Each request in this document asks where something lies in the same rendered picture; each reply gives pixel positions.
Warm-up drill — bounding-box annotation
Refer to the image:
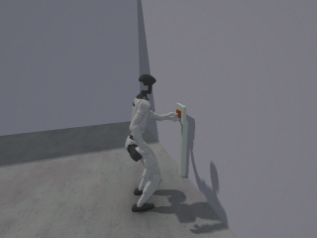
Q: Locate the left robot forearm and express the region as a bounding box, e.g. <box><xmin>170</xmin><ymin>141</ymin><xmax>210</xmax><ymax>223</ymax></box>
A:
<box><xmin>152</xmin><ymin>113</ymin><xmax>168</xmax><ymax>121</ymax></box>

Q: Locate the robot left foot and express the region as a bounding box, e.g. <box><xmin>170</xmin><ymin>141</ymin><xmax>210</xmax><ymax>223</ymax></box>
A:
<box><xmin>134</xmin><ymin>187</ymin><xmax>143</xmax><ymax>195</ymax></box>

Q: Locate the panel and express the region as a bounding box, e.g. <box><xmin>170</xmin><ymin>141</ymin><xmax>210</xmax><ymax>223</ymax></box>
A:
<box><xmin>175</xmin><ymin>103</ymin><xmax>188</xmax><ymax>178</ymax></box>

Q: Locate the button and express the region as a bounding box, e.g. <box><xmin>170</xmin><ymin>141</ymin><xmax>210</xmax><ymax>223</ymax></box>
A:
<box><xmin>176</xmin><ymin>109</ymin><xmax>181</xmax><ymax>118</ymax></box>

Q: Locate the right robot forearm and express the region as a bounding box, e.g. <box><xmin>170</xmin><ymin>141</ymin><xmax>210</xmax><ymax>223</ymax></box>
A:
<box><xmin>131</xmin><ymin>125</ymin><xmax>150</xmax><ymax>158</ymax></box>

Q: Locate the left robot upper arm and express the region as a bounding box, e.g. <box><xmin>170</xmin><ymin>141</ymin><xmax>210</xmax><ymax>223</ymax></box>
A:
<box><xmin>149</xmin><ymin>110</ymin><xmax>155</xmax><ymax>118</ymax></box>

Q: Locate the right robot upper arm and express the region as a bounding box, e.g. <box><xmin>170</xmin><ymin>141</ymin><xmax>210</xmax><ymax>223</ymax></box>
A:
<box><xmin>129</xmin><ymin>99</ymin><xmax>151</xmax><ymax>132</ymax></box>

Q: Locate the robot foot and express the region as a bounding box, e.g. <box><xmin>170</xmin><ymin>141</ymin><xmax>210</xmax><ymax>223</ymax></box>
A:
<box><xmin>132</xmin><ymin>202</ymin><xmax>155</xmax><ymax>212</ymax></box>
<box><xmin>134</xmin><ymin>187</ymin><xmax>143</xmax><ymax>195</ymax></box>

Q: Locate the robot right hand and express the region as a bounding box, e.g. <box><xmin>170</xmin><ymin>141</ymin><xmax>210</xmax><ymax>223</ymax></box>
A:
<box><xmin>144</xmin><ymin>156</ymin><xmax>159</xmax><ymax>177</ymax></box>

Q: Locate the robot left hand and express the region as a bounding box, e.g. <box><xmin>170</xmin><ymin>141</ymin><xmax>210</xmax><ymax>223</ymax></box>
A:
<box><xmin>166</xmin><ymin>112</ymin><xmax>178</xmax><ymax>122</ymax></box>

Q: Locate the robot right foot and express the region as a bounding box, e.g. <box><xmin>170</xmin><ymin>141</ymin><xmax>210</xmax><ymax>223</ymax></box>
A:
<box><xmin>132</xmin><ymin>202</ymin><xmax>155</xmax><ymax>212</ymax></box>

